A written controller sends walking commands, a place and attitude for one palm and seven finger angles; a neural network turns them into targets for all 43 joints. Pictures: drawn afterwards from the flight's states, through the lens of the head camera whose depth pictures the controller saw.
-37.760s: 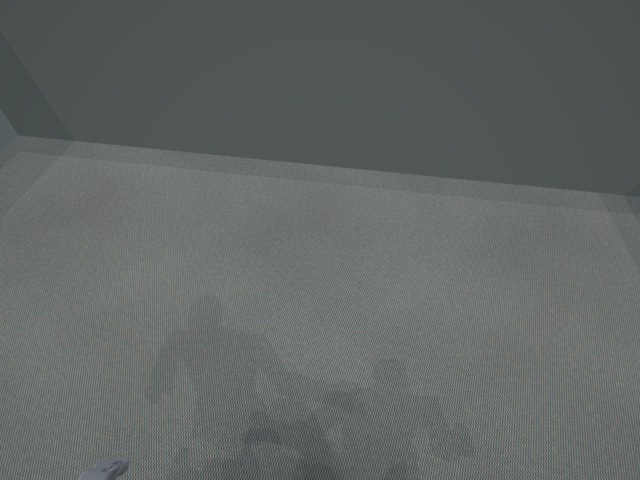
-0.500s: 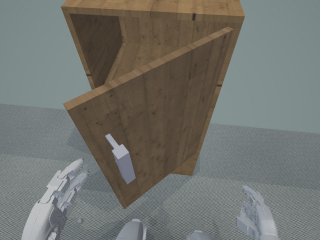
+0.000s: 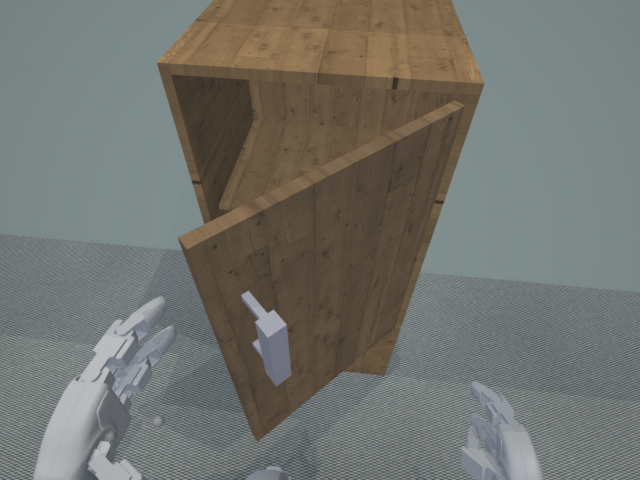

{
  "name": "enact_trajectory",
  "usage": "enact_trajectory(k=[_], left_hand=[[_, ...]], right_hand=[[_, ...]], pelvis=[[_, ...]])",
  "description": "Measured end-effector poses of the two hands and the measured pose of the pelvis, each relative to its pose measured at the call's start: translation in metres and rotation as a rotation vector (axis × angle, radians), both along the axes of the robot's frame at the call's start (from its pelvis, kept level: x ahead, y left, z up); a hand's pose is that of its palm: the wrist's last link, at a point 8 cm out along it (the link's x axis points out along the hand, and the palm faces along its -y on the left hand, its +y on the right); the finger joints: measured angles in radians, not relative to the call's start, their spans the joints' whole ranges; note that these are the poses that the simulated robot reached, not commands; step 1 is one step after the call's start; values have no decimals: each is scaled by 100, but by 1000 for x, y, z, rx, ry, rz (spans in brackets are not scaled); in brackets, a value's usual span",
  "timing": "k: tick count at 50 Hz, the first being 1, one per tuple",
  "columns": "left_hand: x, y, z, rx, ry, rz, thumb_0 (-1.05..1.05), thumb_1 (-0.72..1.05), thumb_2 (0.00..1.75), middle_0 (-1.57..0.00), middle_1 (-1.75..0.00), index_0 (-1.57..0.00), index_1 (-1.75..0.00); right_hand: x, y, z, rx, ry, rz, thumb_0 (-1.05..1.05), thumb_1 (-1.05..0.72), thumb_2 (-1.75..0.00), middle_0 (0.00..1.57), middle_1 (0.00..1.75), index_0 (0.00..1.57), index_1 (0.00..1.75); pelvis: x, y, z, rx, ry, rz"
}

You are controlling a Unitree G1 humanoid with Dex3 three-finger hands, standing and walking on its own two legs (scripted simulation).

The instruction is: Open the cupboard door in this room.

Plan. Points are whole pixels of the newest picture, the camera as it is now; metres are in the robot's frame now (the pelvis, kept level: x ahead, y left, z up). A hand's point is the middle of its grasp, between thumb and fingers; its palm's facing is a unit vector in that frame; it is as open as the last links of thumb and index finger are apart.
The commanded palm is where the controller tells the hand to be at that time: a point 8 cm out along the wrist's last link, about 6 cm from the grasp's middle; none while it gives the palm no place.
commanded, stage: draw the hand back to the body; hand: left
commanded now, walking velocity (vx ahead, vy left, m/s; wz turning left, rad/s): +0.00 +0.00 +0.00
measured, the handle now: (264, 338) +0.28 +0.09 +0.05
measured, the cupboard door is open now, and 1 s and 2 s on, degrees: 46 46 46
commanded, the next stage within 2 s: step back with the hand held close in 1.18 s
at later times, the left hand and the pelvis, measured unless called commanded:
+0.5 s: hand (77, 337) +0.21 +0.24 +0.17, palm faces +0.32 -0.86 -0.40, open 12.7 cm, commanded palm +0.16 +0.28 +0.20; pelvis +0.03 +0.01 +0.05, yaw +0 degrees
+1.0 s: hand (58, 269) +0.24 +0.24 +0.22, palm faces +0.41 -0.82 -0.40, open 7.7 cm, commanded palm +0.19 +0.28 +0.24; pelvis +0.04 -0.01 +0.07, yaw -2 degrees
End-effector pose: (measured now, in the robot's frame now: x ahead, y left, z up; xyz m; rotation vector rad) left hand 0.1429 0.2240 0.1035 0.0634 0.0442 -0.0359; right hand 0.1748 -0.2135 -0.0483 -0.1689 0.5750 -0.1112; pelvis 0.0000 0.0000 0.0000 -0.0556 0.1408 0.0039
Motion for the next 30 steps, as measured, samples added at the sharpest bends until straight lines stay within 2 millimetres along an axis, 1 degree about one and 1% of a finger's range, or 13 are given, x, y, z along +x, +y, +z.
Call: enact_trajectory(k=[6,11,17,24,30], left_hand=[[1,15,18,16,-29,21,-2,-47,32,-15,-30,-15,-30],[4,29,38,221,18,184,-2,-37,36,-16,-30,-16,-30],[7,38,56,303,46,304,-1,-19,44,-16,-30,-17,-30],[23,51,80,354,-3,366,-1,4,54,-18,-30,-18,-30],[36,56,105,389,-67,385,-1,25,63,-18,-30,-19,-30]], right_hand=[[10,2,11,-12,-28,21,2,-90,-89,20,30,21,30],[18,6,22,-36,-21,19,2,-90,-89,20,30,21,30],[24,14,32,-36,-2,31,2,-90,-89,20,30,21,30],[31,16,37,-39,26,61,2,-90,-89,20,30,21,30],[38,12,41,-31,38,66,2,-90,-89,20,30,21,30]], pelvis=[[5,4,8,-3,-25,6],[12,6,21,5,-56,-4],[21,9,38,18,-97,-7],[31,10,52,31,-144,-8],[38,7,60,40,-170,-18]])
